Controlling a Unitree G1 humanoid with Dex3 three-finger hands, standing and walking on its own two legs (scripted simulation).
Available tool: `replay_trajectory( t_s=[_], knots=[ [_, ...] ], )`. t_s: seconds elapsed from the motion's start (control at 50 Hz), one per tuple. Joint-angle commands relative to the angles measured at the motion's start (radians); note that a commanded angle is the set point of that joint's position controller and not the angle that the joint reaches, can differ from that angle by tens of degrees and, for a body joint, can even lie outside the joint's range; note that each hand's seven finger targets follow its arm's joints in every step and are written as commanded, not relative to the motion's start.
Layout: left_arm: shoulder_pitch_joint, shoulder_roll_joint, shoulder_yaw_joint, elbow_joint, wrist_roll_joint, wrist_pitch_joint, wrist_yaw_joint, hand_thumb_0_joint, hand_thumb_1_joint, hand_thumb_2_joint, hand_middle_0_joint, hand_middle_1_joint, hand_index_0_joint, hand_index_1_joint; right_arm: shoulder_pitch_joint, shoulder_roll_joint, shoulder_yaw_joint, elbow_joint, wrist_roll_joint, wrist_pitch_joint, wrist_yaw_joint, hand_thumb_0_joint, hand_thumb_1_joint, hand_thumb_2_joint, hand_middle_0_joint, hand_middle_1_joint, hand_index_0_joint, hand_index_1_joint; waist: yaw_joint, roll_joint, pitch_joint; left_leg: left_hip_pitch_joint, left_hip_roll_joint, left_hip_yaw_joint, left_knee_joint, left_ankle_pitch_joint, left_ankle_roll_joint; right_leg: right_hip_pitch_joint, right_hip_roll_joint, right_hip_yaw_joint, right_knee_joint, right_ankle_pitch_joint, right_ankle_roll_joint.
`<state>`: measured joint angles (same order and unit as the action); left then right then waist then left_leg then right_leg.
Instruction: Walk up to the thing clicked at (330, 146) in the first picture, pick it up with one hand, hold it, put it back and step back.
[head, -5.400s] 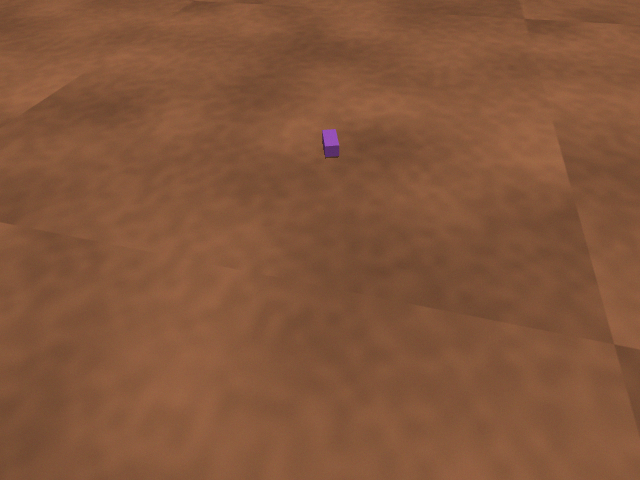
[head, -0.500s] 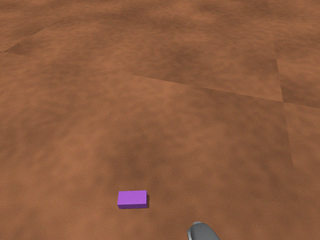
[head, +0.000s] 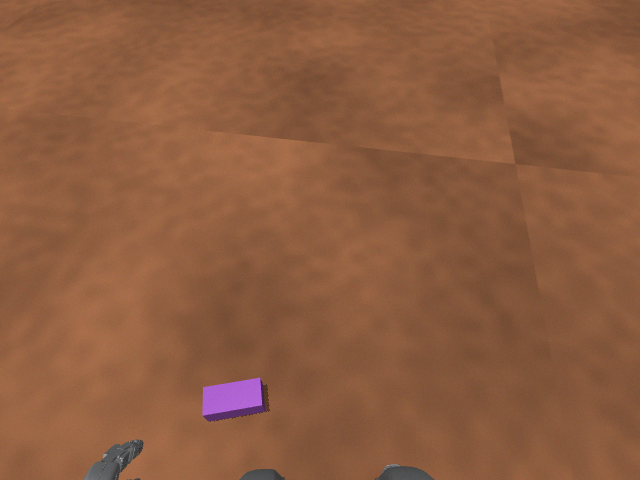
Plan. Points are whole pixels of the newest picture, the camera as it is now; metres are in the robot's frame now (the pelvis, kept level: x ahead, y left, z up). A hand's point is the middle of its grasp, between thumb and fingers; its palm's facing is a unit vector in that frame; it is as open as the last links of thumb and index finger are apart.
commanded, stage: walk up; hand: left
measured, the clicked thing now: (234, 399) +0.43 +0.27 -0.72
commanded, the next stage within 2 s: none
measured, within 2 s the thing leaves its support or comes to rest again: neither
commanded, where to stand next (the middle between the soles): +0.07 -0.03 m, yaw +4 degrees
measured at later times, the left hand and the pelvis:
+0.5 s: hand out of the picture +0.10 +0.24 -0.14, palm faces +0.00 -0.93 -0.36, open 7.3 cm; pelvis +0.02 -0.01 +0.01, yaw +1 degrees
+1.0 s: hand out of the picture +0.12 +0.25 -0.13, palm faces +0.00 -0.95 -0.31, open 7.3 cm; pelvis +0.02 +0.00 +0.03, yaw +1 degrees
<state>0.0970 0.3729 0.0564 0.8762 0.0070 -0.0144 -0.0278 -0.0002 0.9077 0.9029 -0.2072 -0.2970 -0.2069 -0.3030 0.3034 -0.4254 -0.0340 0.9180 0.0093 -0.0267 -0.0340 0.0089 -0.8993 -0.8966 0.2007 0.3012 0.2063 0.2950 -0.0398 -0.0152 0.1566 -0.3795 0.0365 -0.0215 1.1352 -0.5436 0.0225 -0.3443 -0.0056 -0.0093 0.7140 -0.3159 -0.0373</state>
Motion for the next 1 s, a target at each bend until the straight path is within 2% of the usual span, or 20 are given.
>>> replay_trajectory(
  t_s=[0.0,0.04,0.1,0.12,0.14,0.16,0.18,0.2,0.24,0.26,0.28,0.3,0.32,0.36,0.44,0.58,0.68,0.78,0.92,0.98],
  knots=[
    [0.018,0.258,0.063,-0.057,0.015,-0.012,0.029,0.0,0.9,0.9,-0.2,-0.3,-0.2,-0.3,0.098,-0.189,-0.049,-0.02,-0.009,-0.037,0.002,0.0,-0.9,-0.9,0.2,0.3,0.2,0.3,0.03,-0.12,-0.091,-0.07,0.022,0.032,-0.168,0.057,0.002,0.017,-0.206,0.227,-0.281,0.131,-0.212],
    [0.003,0.239,0.054,-0.048,0.015,-0.012,0.03,0.0,0.9,0.9,-0.2,-0.3,-0.2,-0.3,0.081,-0.16,-0.044,-0.002,-0.013,-0.033,0.008,0.0,-0.9,-0.9,0.2,0.3,0.2,0.3,0.036,-0.148,-0.098,0.014,0.021,0.053,-0.315,0.117,-0.011,-0.038,-0.196,0.185,-0.246,0.212,-0.194],
    [-0.053,0.227,0.039,-0.045,-0.011,0.006,0.027,0.0,0.9,0.9,-0.2,-0.3,-0.2,-0.3,0.086,-0.162,-0.053,0.022,-0.02,-0.042,0.003,0.0,-0.9,-0.9,0.2,0.3,0.2,0.3,-0.009,-0.124,-0.156,0.214,-0.017,0.055,-0.553,0.362,-0.007,-0.107,-0.175,0.163,-0.104,0.213,-0.127],
    [-0.045,0.195,0.026,-0.042,-0.019,0.014,0.027,0.0,0.9,0.9,-0.2,-0.3,-0.2,-0.3,0.049,-0.203,-0.061,0.01,-0.034,-0.045,0.0,0.0,-0.9,-0.9,0.2,0.3,0.2,0.3,-0.007,-0.02,-0.14,0.217,0.042,-0.062,-0.629,0.369,0.01,-0.165,-0.137,0.147,-0.036,0.163,-0.079],
    [-0.019,0.157,0.019,-0.036,-0.029,0.024,0.027,0.0,0.9,0.9,-0.2,-0.3,-0.2,-0.3,-0.013,-0.262,-0.067,-0.014,-0.041,-0.051,-0.001,0.0,-0.9,-0.9,0.2,0.3,0.2,0.3,0.028,0.11,-0.125,0.134,0.203,-0.338,-0.764,0.266,0.07,-0.166,-0.039,0.101,0.057,0.022,-0.017],
    [-0.011,0.201,0.035,-0.004,-0.03,0.032,0.038,0.0,0.9,0.9,-0.2,-0.3,-0.2,-0.3,-0.064,-0.312,-0.07,-0.022,-0.025,-0.049,0.002,0.0,-0.9,-0.9,0.2,0.3,0.2,0.3,0.022,0.181,-0.126,0.02,0.326,-0.47,-0.818,0.252,0.187,-0.052,0.005,0.061,0.164,-0.206,-0.003],
    [0.006,0.22,0.041,0.019,-0.022,0.035,0.038,0.0,0.9,0.9,-0.2,-0.3,-0.2,-0.3,-0.111,-0.299,-0.07,-0.024,-0.033,-0.049,0.003,0.0,-0.9,-0.9,0.2,0.3,0.2,0.3,0.043,0.14,-0.118,-0.006,0.327,-0.478,-0.802,0.27,0.214,-0.019,-0.017,0.085,0.2,-0.224,0.001],
    [0.013,0.207,0.041,0.033,-0.019,0.029,0.035,0.0,0.9,0.9,-0.2,-0.3,-0.2,-0.3,-0.148,-0.272,-0.057,-0.027,-0.028,-0.05,-0.001,0.0,-0.9,-0.9,0.2,0.3,0.2,0.3,0.064,0.118,-0.131,0.009,0.288,-0.383,-0.756,0.344,0.2,-0.001,-0.024,0.074,0.159,-0.195,-0.006],
    [0.071,0.192,0.035,0.078,-0.016,0.012,0.033,0.0,0.9,0.9,-0.2,-0.3,-0.2,-0.3,-0.183,-0.223,-0.037,-0.015,-0.019,-0.045,0.001,0.0,-0.9,-0.9,0.2,0.3,0.2,0.3,0.101,0.119,-0.182,0.043,0.199,-0.193,-0.627,0.536,0.106,0.098,-0.048,0.062,-0.062,0.033,-0.016],
    [0.066,0.203,0.034,0.092,-0.011,0.003,0.032,0.0,0.9,0.9,-0.2,-0.3,-0.2,-0.3,-0.187,-0.192,-0.029,-0.005,-0.011,-0.038,0.004,0.0,-0.9,-0.9,0.2,0.3,0.2,0.3,0.088,0.084,-0.199,0.039,0.142,-0.126,-0.564,0.566,0.057,0.14,-0.069,0.115,-0.141,0.169,-0.024],
    [0.029,0.223,0.033,0.084,-0.004,-0.005,0.033,0.0,0.9,0.9,-0.2,-0.3,-0.2,-0.3,-0.156,-0.163,-0.021,0.004,-0.002,-0.032,0.006,0.0,-0.9,-0.9,0.2,0.3,0.2,0.3,0.053,0.034,-0.217,0.05,0.091,-0.077,-0.524,0.531,0.02,0.15,-0.124,0.214,-0.203,0.224,-0.048],
    [-0.031,0.247,0.029,0.073,-0.006,-0.01,0.032,0.0,0.9,0.9,-0.2,-0.3,-0.2,-0.3,-0.141,-0.154,-0.022,0.015,0.001,-0.026,0.009,0.0,-0.9,-0.9,0.2,0.3,0.2,0.3,0.012,0.013,-0.214,0.098,0.044,-0.045,-0.552,0.428,0.0,0.097,-0.169,0.251,-0.215,0.256,-0.071],
    [-0.085,0.25,0.023,0.071,-0.009,-0.009,0.031,0.0,0.9,0.9,-0.2,-0.3,-0.2,-0.3,-0.131,-0.15,-0.024,0.043,-0.003,-0.024,0.009,0.0,-0.9,-0.9,0.2,0.3,0.2,0.3,-0.007,-0.022,-0.218,0.185,0.043,-0.04,-0.589,0.372,-0.002,0.021,-0.179,0.255,-0.212,0.233,-0.07],
    [-0.073,0.209,0.004,0.096,-0.014,-0.009,0.033,0.0,0.9,0.9,-0.2,-0.3,-0.2,-0.3,-0.198,-0.166,-0.024,0.058,-0.005,-0.026,0.014,0.0,-0.9,-0.9,0.2,0.3,0.2,0.3,0.022,0.018,-0.244,0.226,0.077,-0.065,-0.612,0.467,0.019,0.055,-0.127,0.166,-0.215,0.25,-0.021],
    [-0.079,0.21,0.001,0.141,-0.01,-0.011,0.032,0.0,0.9,0.9,-0.2,-0.3,-0.2,-0.3,-0.247,-0.151,-0.01,0.092,0.0,-0.019,0.021,0.0,-0.9,-0.9,0.2,0.3,0.2,0.3,0.024,-0.037,-0.226,0.243,0.08,-0.048,-0.653,0.484,0.019,0.081,-0.131,0.163,-0.284,0.229,-0.007],
    [-0.098,0.196,-0.001,0.191,-0.011,-0.011,0.031,0.0,0.9,0.9,-0.2,-0.3,-0.2,-0.3,-0.315,-0.137,0.001,0.148,-0.006,-0.009,0.03,0.0,-0.9,-0.9,0.2,0.3,0.2,0.3,0.033,-0.033,-0.183,0.274,0.076,-0.04,-0.739,0.436,-0.008,0.09,-0.136,0.163,-0.408,0.15,0.006],
    [-0.108,0.193,0.005,0.203,-0.012,-0.01,0.027,0.0,0.9,0.9,-0.2,-0.3,-0.2,-0.3,-0.325,-0.136,0.006,0.171,-0.009,-0.011,0.031,0.0,-0.9,-0.9,0.2,0.3,0.2,0.3,0.036,-0.008,-0.189,0.268,0.084,-0.04,-0.784,0.444,-0.02,0.145,-0.137,0.154,-0.44,0.174,0.012],
    [-0.1,0.187,0.007,0.205,-0.01,-0.005,0.023,0.0,0.9,0.9,-0.2,-0.3,-0.2,-0.3,-0.324,-0.136,0.006,0.168,-0.01,-0.017,0.03,0.0,-0.9,-0.9,0.2,0.3,0.2,0.3,0.038,0.01,-0.192,0.257,0.098,-0.045,-0.815,0.449,-0.02,0.182,-0.12,0.129,-0.441,0.182,0.015],
    [-0.089,0.176,0.006,0.208,-0.008,0.002,0.018,0.0,0.9,0.9,-0.2,-0.3,-0.2,-0.3,-0.318,-0.141,0.0,0.164,-0.015,-0.019,0.029,0.0,-0.9,-0.9,0.2,0.3,0.2,0.3,0.038,0.037,-0.172,0.21,0.109,-0.08,-0.872,0.329,-0.016,0.188,-0.105,0.112,-0.435,0.122,0.015],
    [-0.079,0.175,0.004,0.21,-0.008,0.001,0.017,0.0,0.9,0.9,-0.2,-0.3,-0.2,-0.3,-0.306,-0.143,-0.003,0.169,-0.015,-0.022,0.028,0.0,-0.9,-0.9,0.2,0.3,0.2,0.3,0.038,0.037,-0.199,0.222,0.112,-0.082,-0.873,0.372,-0.013,0.214,-0.107,0.113,-0.43,0.158,0.013]
  ],
)
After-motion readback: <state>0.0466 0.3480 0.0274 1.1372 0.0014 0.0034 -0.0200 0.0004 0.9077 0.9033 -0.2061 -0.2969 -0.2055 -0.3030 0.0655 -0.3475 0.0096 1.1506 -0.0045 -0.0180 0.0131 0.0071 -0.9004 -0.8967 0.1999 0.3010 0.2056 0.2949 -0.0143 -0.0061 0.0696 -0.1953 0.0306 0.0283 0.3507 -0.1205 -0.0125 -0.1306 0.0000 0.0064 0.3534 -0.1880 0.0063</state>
